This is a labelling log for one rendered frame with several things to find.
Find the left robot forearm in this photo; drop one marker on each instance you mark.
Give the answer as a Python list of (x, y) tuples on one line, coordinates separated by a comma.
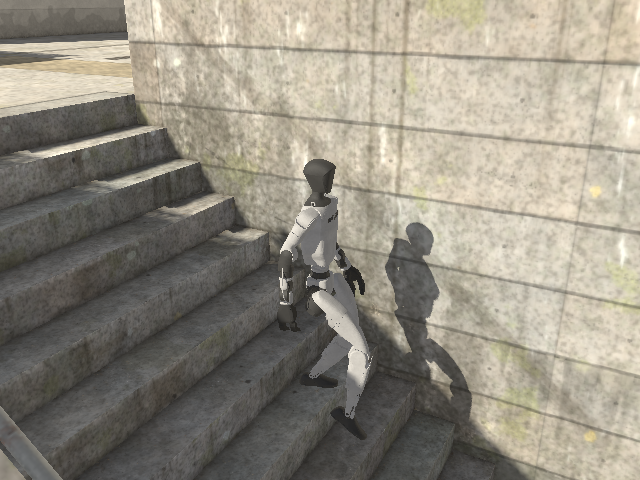
[(340, 258)]

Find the right robot forearm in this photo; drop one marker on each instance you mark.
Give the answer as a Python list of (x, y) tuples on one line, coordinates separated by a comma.
[(284, 262)]

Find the robot torso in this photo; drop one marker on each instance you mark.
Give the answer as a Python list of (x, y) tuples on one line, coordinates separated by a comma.
[(319, 246)]

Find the right robot hand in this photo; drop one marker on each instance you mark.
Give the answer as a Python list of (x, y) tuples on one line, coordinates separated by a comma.
[(287, 314)]

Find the robot right upper arm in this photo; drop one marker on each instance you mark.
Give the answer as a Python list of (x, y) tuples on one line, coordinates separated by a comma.
[(307, 220)]

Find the right robot thigh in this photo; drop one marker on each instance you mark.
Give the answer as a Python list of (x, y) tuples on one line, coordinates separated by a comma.
[(339, 318)]

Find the left robot hand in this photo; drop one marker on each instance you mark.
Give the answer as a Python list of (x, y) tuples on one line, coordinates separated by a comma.
[(353, 274)]

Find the robot left upper arm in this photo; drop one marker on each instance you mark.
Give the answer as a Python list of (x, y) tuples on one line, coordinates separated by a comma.
[(333, 197)]

